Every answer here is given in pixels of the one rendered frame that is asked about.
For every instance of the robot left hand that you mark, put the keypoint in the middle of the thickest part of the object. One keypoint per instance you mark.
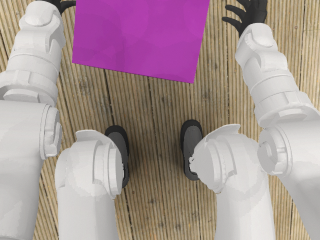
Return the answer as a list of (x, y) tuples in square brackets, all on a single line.
[(61, 5)]

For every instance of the robot shin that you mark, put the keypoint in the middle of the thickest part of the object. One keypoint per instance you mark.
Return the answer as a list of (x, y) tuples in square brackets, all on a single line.
[(195, 165), (81, 135)]

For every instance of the right robot shin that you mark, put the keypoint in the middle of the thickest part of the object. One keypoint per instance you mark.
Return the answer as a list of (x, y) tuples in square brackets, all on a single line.
[(195, 165)]

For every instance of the robot right hand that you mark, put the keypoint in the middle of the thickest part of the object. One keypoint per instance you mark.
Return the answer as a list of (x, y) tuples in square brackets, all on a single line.
[(255, 13)]

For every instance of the carton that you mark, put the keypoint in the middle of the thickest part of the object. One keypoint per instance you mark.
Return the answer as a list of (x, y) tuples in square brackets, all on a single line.
[(154, 38)]

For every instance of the robot right forearm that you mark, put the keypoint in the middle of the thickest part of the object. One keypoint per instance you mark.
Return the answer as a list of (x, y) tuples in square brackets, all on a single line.
[(275, 94)]

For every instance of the left robot upper arm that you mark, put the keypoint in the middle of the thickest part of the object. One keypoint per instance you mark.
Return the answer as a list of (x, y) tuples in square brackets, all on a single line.
[(29, 133)]

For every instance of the right robot upper arm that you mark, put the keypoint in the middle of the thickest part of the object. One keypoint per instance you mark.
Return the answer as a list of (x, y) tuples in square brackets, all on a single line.
[(291, 151)]

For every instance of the left robot shin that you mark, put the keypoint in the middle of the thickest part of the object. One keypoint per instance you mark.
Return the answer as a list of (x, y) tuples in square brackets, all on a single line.
[(81, 135)]

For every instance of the robot left forearm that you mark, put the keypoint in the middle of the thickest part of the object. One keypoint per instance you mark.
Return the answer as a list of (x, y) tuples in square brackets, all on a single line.
[(34, 62)]

